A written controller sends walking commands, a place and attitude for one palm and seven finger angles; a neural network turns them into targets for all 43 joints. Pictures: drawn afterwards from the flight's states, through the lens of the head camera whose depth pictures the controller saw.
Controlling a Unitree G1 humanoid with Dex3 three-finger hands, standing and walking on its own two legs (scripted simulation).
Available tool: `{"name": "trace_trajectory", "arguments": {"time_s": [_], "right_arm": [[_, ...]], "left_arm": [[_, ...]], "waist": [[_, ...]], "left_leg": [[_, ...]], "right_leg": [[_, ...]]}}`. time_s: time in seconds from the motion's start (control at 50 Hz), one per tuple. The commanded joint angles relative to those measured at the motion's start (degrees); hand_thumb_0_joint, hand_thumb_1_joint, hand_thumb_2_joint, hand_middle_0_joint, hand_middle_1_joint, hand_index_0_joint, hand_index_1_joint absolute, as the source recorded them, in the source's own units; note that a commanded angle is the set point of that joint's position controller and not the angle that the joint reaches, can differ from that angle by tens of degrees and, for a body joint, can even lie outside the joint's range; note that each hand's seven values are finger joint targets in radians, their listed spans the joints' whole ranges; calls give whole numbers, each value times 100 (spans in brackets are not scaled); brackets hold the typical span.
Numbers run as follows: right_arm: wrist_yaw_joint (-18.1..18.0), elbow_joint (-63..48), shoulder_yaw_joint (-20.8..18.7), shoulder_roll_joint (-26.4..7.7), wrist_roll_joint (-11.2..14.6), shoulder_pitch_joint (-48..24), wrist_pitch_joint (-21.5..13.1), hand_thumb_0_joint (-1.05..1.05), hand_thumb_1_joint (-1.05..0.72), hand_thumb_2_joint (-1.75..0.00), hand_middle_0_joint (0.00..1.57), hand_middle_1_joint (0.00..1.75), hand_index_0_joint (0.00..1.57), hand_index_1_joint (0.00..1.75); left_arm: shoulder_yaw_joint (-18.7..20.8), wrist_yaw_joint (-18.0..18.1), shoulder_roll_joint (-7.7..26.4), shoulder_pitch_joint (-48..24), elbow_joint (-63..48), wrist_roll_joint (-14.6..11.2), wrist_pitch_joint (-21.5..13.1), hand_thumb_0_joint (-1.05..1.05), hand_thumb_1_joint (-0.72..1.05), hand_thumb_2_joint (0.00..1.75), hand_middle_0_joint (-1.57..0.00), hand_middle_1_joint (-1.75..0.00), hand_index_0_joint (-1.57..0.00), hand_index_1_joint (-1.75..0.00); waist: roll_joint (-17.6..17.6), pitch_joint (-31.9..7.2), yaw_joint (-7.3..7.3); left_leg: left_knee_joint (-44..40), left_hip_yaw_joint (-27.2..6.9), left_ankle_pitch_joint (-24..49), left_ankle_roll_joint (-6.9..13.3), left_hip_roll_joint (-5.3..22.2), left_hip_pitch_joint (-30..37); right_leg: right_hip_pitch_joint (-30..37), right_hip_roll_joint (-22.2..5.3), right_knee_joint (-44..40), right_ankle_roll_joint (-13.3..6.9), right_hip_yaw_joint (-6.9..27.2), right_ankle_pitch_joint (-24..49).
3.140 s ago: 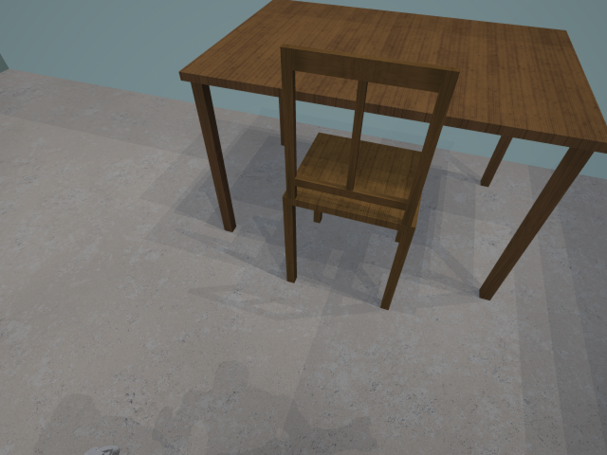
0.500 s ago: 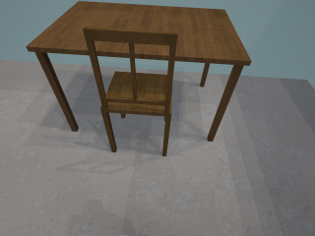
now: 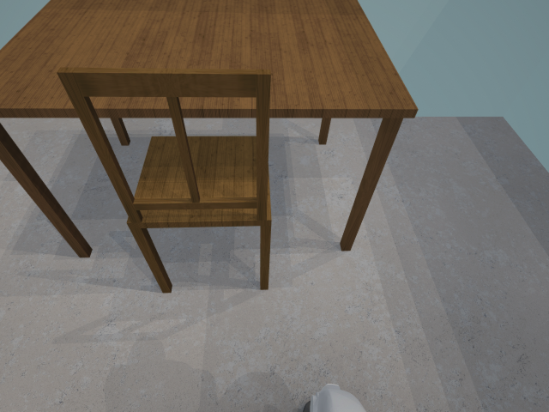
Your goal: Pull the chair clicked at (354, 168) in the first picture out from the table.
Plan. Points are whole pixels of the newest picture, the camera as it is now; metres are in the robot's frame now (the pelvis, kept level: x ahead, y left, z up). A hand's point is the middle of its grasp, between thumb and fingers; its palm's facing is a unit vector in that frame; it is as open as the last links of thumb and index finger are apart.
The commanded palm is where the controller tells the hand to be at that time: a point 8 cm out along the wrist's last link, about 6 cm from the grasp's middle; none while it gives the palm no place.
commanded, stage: take the last steps up to it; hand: left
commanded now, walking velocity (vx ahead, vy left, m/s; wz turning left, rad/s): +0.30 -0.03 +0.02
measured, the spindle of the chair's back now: (185, 155) +0.66 +0.22 -0.06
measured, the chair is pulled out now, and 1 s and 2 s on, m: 0.00 0.00 0.00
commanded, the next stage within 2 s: come to a stop and stand still in 0.36 s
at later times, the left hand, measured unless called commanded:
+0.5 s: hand out of the picture +0.13 +0.12 -0.18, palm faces +0.15 -0.98 -0.14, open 7.3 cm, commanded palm none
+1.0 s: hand (195, 406) +0.17 +0.13 -0.18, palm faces +0.10 -0.96 -0.27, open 7.4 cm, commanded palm none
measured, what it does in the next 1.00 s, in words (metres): walks ahead: right foot, then left foot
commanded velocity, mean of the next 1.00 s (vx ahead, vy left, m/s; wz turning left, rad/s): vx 0.04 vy -0.01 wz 0.02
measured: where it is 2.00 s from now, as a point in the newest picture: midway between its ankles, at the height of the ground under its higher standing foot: outside the picture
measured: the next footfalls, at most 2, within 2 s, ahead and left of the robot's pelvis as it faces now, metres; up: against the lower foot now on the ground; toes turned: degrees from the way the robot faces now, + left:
right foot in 0.08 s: +0.19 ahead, -0.13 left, +0.00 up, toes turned -7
left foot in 0.56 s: +0.29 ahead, +0.08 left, +0.00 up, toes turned +9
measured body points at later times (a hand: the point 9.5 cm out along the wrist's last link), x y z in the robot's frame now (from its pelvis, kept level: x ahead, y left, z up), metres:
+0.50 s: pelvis +0.17 -0.04 +0.00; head +0.17 -0.02 +0.45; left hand +0.13 +0.18 -0.17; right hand +0.28 -0.26 -0.14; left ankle +0.24 +0.07 -0.72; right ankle +0.15 -0.13 -0.74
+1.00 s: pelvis +0.15 -0.07 -0.01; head +0.16 -0.08 +0.44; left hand +0.16 +0.18 -0.16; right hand +0.23 -0.30 -0.16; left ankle +0.25 +0.07 -0.74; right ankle +0.14 -0.19 -0.74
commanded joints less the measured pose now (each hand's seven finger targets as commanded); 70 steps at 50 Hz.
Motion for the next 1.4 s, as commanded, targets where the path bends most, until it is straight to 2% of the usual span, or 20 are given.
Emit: {"name": "trace_trajectory", "arguments": {"time_s": [0.0, 0.04, 0.06, 0.08, 0.14, 0.22, 0.36, 0.48, 0.5, 0.54, 0.56, 0.66, 0.74, 0.8, 0.92, 0.94, 0.98, 1.08, 1.24, 1.38], "right_arm": [[-49, -158, -244, -1096, -14, 165, -68, 0, -90, -90, 20, 30, 20, 30], [8, -138, -236, -983, 46, 148, -52, 0, -90, -90, 20, 30, 20, 30], [61, -221, -176, -665, 99, 425, -52, 0, -90, -90, 20, 30, 20, 30], [51, -420, -132, -640, 134, 278, -19, 0, -90, -90, 20, 30, 20, 30], [53, -416, -242, -605, 89, -327, 33, 0, -90, -90, 20, 30, 20, 30], [52, -288, -182, -359, 14, -132, 237, 0, -90, -90, 20, 30, 20, 30], [159, -763, -164, -418, 31, -1134, 237, 0, -90, -90, 20, 30, 20, 30], [84, -772, -62, -489, 53, -1320, 149, 0, -90, -90, 20, 30, 20, 30], [47, -656, -50, -583, 50, -1030, 104, 0, -90, -90, 20, 30, 20, 30], [-76, -624, -80, -1162, 97, -871, 81, 0, -90, -90, 20, 30, 20, 30], [-97, -612, -92, -1209, 112, -960, 172, 0, -90, -90, 20, 30, 20, 30], [-264, -635, -126, -1176, 137, -1408, 284, 0, -90, -90, 20, 30, 20, 30], [-269, -785, -320, -1292, 100, -1506, 403, 0, -90, -90, 20, 30, 20, 30], [-200, -916, -358, -1289, 53, -1772, 446, 0, -90, -90, 20, 30, 20, 30], [-23, -838, -358, -1230, 11, -1849, 545, 0, -90, -90, 20, 30, 20, 30], [17, -802, -307, -1002, 67, -1755, 579, 0, -90, -90, 20, 30, 20, 30], [89, -1025, -260, -697, 76, -1828, 675, 0, -90, -90, 20, 30, 20, 30], [183, -731, -306, -939, 6, -1219, 595, 0, -90, -90, 20, 30, 20, 30], [101, -1053, -270, -1001, 21, -1454, 581, 0, -90, -90, 20, 30, 20, 30], [56, -935, -180, -767, 121, -1161, 488, 0, -90, -90, 20, 30, 20, 30]], "left_arm": [[68, -7, 129, -97, -364, 3, -228, 0, 90, 90, -20, -30, -20, -30], [183, 47, 558, 1251, 74, 43, -333, 0, 90, 90, -20, -30, -20, -30], [360, 126, 1152, 1991, 256, 75, -411, 0, 90, 90, -20, -30, -20, -30], [409, 164, 1573, 2287, 281, -39, -404, 0, 90, 90, -20, -30, -20, -30], [205, 231, 750, 937, 22, -78, -378, 0, 90, 90, -20, -30, -20, -30], [0, 274, 238, 764, 18, -17, -467, 0, 90, 90, -20, -30, -20, -30], [-9, 294, 421, 1160, 151, 21, -489, 0, 90, 90, -20, -30, -20, -30], [-64, 323, 353, 1249, 361, -6, -350, 0, 90, 90, -20, -30, -20, -30], [-110, 348, 218, 1325, 409, -23, -311, 0, 90, 90, -20, -30, -20, -30], [-243, 411, -101, 1777, 479, -99, -232, 0, 90, 90, -20, -30, -20, -30], [-264, 468, -112, 1810, 536, -85, -176, 0, 90, 90, -20, -30, -20, -30], [-166, 482, 197, 1749, 543, -34, 109, 0, 90, 90, -20, -30, -20, -30], [-29, 450, 151, 1514, 279, -10, 241, 0, 90, 90, -20, -30, -20, -30], [19, 416, 48, 1432, 104, 7, 309, 0, 90, 90, -20, -30, -20, -30], [-67, 388, -3, 1952, 307, 7, 142, 0, 90, 90, -20, -30, -20, -30], [-72, 396, 227, 1916, 311, 51, 84, 0, 90, 90, -20, -30, -20, -30], [-7, 411, 961, 1239, -41, 58, 61, 0, 90, 90, -20, -30, -20, -30], [32, 380, 822, 691, -173, -7, -96, 0, 90, 90, -20, -30, -20, -30], [159, 498, 823, 1681, 49, 21, -139, 0, 90, 90, -20, -30, -20, -30], [112, 440, 806, 1116, 58, 59, -54, 0, 90, 90, -20, -30, -20, -30]], "waist": [[857, 347, 190], [95, -401, 769], [-1273, -1171, 1010], [-1610, -1472, 943], [-373, -307, 463], [-234, -17, 68], [-51, -4, 258], [-179, -4, 254], [82, -271, 190], [1182, -801, 349], [1150, -680, 334], [1070, -390, 366], [430, -782, 301], [791, -712, 337], [970, -407, 549], [349, -120, 534], [-1345, 550, 449], [-447, 685, 240], [-600, -168, 705], [-1110, -199, 415]], "left_leg": [[-104, -697, 1995, 901, 1396, -931], [1694, -302, 1939, 595, 882, -1583], [3591, 113, -101, 327, 233, -2792], [5155, -462, -1704, 342, -84, -3369], [5774, -896, -369, 380, 537, -3448], [4919, -717, 181, 171, 608, -2967], [3022, -537, 297, 58, 488, -2993], [1211, -460, 768, 115, 150, -1704], [742, -607, 1976, 143, 220, -1072], [825, -1677, 5628, 811, 1598, -17], [621, -1538, 5668, 1021, 1744, -423], [165, -1618, 5800, 1195, 1751, -664], [212, -1479, 4630, 1384, 1854, -767], [-53, -1300, 2677, 1205, 1666, -1273], [-225, -1174, -1335, 511, 899, -2441], [228, -891, -1477, 267, 466, -2701], [2072, -500, -944, -58, -87, -2665], [3450, -851, 209, 4, -47, -2980], [3524, -893, -341, -212, 2, -3572], [1567, -583, -74, -98, -191, -1664]], "right_leg": [[1163, 257, -808, -136, -192, -14], [3153, 335, -1254, -292, -75, 57], [4427, -1168, -1855, -757, 1872, -705], [4372, -2073, -2827, -1058, 3457, -915], [2485, -1524, -3053, -951, 2174, -785], [1584, -1023, -3149, -881, 641, 973], [2054, -1092, -3177, -1137, 657, 1290], [2149, -718, -2375, -784, 362, 1884], [2147, -406, -1817, -502, 195, 1933], [1560, 159, -1173, 47, -63, -403], [1813, 222, -961, 62, 6, -1547], [1430, 206, 211, 135, 432, -1882], [1095, 336, 1411, 176, 618, -1796], [1104, 360, 1384, 198, 571, -1564], [2698, 532, -1527, 60, 0, -754], [2683, 324, -2313, 43, 299, -1086], [837, -1461, -4169, -626, 2686, -3889], [1367, -999, -3503, -513, 1668, -1351], [3379, -1468, -2569, -998, 1651, 1744], [2135, -1006, -2370, -713, 1166, 1384]]}}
